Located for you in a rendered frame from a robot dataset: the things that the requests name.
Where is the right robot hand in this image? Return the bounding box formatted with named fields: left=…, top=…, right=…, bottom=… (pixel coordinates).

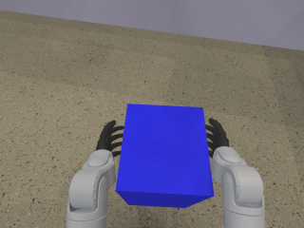
left=205, top=118, right=230, bottom=159

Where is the left robot hand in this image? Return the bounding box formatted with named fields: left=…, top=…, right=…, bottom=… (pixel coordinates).
left=95, top=120, right=124, bottom=157

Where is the carton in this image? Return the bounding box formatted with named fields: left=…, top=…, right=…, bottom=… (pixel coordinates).
left=115, top=104, right=214, bottom=208

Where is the robot left forearm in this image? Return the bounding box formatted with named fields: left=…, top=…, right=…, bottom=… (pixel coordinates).
left=66, top=149, right=116, bottom=228

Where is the robot right forearm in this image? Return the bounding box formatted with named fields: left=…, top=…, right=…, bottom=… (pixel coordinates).
left=211, top=146, right=266, bottom=228

